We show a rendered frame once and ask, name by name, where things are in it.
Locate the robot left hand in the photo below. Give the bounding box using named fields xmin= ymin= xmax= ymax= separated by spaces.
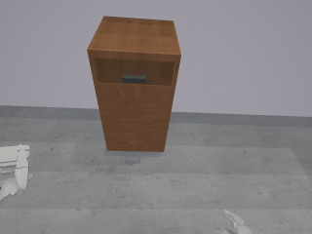
xmin=0 ymin=144 xmax=32 ymax=205

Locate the cabinet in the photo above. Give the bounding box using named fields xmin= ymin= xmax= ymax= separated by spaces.
xmin=87 ymin=16 xmax=181 ymax=152

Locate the robot right hand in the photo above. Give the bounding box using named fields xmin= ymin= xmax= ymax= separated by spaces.
xmin=222 ymin=210 xmax=252 ymax=234

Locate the handle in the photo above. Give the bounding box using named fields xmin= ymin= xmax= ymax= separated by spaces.
xmin=122 ymin=71 xmax=146 ymax=84

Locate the drawer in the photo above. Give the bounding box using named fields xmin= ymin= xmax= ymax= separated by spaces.
xmin=94 ymin=57 xmax=176 ymax=86

